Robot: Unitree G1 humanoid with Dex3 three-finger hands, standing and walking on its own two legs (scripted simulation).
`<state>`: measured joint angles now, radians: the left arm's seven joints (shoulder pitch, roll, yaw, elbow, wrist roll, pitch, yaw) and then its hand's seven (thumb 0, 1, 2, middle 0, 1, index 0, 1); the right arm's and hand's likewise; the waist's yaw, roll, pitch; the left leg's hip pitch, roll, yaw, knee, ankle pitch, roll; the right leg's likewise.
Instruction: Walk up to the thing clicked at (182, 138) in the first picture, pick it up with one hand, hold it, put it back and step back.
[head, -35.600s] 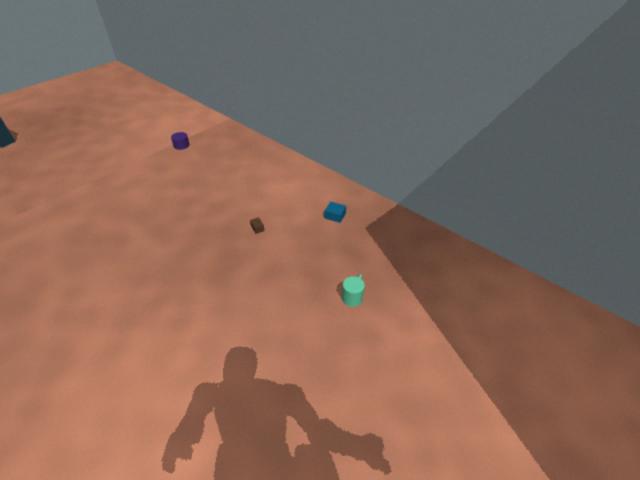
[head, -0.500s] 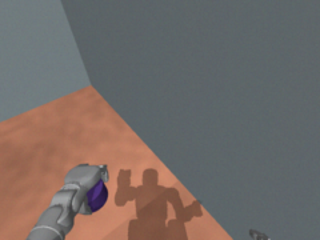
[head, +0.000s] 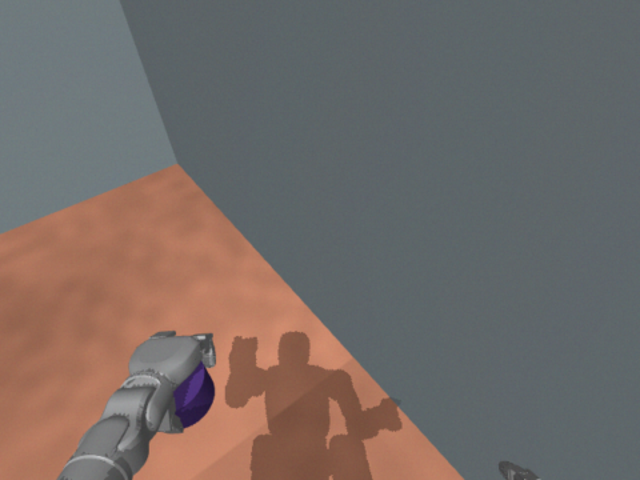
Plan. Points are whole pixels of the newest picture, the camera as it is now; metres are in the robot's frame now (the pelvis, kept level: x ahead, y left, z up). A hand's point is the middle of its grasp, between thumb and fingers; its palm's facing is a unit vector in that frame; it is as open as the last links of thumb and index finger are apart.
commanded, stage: crouch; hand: left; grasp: from above
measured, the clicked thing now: (177, 388) +0.30 +0.23 -0.07
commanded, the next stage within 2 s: lower in 1.84 s
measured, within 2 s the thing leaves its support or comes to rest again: neither
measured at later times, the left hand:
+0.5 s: hand (213, 413) +0.34 +0.23 -0.27, palm faces -0.41 +0.03 -0.91, open 11.3 cm
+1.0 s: hand (232, 435) +0.36 +0.24 -0.48, palm faces -0.44 -0.01 -0.90, open 11.2 cm
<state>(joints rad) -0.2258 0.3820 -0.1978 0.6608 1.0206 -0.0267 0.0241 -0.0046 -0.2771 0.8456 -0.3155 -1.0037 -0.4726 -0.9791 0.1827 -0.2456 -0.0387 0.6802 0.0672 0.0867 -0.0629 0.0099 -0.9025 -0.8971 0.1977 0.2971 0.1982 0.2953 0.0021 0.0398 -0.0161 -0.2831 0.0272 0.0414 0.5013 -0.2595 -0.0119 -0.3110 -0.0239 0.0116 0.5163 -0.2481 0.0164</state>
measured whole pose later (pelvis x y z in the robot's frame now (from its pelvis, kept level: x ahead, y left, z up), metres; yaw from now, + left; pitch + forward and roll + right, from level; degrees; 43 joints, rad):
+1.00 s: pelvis -0.07 +0.01 -0.32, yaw -1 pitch +38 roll -4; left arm -0.82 0.51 0.00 1.29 1.21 -0.10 0.39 -0.01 -0.29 0.82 -0.38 -0.94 -0.55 -0.91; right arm 0.15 -0.24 -0.04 0.75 -0.09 -0.07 0.05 0.00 -0.91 -0.89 0.20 0.30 0.20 0.29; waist -0.17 0.03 -0.18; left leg -2.01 0.02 -0.07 2.03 -0.69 -0.01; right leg -1.98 -0.03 -0.03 1.98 -0.66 0.03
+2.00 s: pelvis -0.09 +0.00 -0.44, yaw -3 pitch +34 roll -6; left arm -0.99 0.63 0.05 1.52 1.26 -0.16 0.44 -0.01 -0.29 0.80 -0.39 -0.93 -0.55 -0.90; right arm 0.16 -0.27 0.03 0.77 -0.15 -0.08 0.12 0.00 -0.91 -0.89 0.20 0.30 0.20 0.29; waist -0.24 0.00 -0.07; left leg -2.30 0.01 -0.11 2.39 -0.70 -0.01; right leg -2.26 -0.01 -0.04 2.31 -0.66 0.03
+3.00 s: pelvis -0.08 +0.01 -0.47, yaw -8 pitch +31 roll -11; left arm -1.02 0.82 0.17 1.73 1.33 -0.22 0.63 -0.01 -0.25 0.77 -0.36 -0.94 -0.53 -0.91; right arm 0.13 -0.31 0.15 0.76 -0.28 -0.19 0.26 0.00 -0.91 -0.89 0.20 0.30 0.20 0.30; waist -0.35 -0.06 0.07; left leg -2.37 0.01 -0.20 2.56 -0.75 -0.02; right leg -2.30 0.01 -0.11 2.41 -0.67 0.05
